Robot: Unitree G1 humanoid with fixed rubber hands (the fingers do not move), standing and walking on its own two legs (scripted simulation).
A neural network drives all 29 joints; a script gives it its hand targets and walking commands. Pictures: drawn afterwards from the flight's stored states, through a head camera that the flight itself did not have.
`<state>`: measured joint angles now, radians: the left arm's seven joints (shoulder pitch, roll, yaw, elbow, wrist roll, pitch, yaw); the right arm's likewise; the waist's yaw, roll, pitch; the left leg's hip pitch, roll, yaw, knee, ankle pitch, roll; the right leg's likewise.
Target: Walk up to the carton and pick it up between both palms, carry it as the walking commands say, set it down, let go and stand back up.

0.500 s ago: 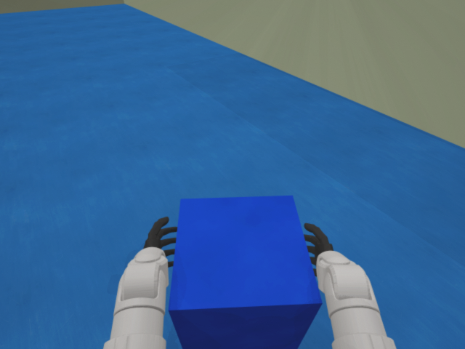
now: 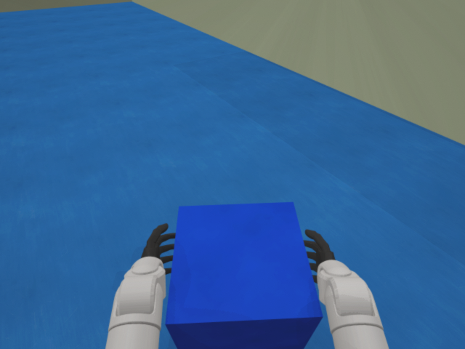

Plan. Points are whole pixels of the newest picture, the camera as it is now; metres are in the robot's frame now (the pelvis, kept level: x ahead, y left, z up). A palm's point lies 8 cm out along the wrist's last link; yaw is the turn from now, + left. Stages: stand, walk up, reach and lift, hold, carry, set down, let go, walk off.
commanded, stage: hold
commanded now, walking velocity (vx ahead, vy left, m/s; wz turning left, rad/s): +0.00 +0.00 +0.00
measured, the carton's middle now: (239, 287) +0.27 +0.00 -0.03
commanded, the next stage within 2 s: carry in 1.44 s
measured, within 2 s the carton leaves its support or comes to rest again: neither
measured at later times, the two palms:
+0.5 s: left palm (150, 265) +0.28 +0.15 +0.04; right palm (323, 269) +0.27 -0.15 +0.04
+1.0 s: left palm (151, 265) +0.28 +0.15 +0.04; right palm (324, 275) +0.26 -0.15 +0.03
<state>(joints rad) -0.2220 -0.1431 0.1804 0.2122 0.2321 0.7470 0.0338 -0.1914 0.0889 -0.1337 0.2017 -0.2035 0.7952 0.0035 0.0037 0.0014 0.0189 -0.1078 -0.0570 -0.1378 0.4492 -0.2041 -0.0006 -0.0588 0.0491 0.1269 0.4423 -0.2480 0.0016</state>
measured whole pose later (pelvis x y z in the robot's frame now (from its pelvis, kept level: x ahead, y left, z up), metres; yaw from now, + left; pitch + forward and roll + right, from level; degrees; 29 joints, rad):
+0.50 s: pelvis +0.00 +0.00 +0.00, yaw +0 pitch -7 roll +0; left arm -0.23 -0.14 0.20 0.19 0.24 0.76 0.02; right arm -0.18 0.12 -0.15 0.19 -0.20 0.78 -0.01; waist 0.01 -0.01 0.02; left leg -0.11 -0.05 -0.14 0.46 -0.21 0.00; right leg -0.06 0.05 0.12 0.45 -0.25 0.00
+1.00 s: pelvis +0.00 +0.01 +0.00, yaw -1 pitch -8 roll +0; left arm -0.22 -0.14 0.16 0.19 0.23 0.75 0.03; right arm -0.16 0.09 -0.12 0.16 -0.20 0.79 -0.01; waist 0.01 0.01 0.03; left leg -0.11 -0.06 -0.12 0.46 -0.21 0.01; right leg -0.07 0.04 0.14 0.45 -0.25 0.01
